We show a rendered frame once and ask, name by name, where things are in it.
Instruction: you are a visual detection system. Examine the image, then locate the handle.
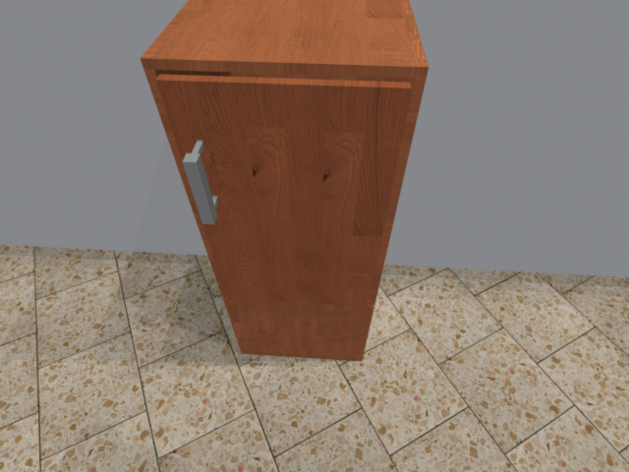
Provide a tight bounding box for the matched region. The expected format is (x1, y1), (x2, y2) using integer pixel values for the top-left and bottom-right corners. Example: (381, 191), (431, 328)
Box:
(182, 140), (219, 224)

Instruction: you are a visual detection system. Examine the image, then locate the cupboard door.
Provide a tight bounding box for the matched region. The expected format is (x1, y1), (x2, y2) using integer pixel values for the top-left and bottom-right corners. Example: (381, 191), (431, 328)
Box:
(155, 74), (411, 307)

